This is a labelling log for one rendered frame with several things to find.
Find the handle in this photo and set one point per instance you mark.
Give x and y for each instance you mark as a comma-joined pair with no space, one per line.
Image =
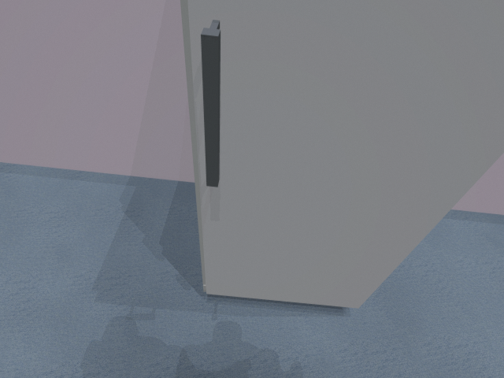
211,82

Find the fridge door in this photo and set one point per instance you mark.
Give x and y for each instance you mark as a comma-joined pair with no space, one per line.
348,130

